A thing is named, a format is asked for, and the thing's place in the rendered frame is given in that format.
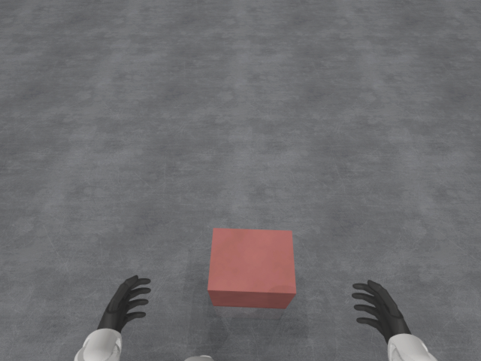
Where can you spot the robot right hand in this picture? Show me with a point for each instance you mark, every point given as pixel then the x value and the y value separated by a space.
pixel 390 320

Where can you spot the robot right forearm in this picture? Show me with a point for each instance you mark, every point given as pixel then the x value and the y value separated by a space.
pixel 407 347

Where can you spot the carton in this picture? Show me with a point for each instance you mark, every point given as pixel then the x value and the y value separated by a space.
pixel 251 268

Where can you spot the robot left forearm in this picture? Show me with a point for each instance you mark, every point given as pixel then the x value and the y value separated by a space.
pixel 101 345

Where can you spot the robot left hand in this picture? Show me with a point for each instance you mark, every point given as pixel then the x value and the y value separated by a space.
pixel 115 315

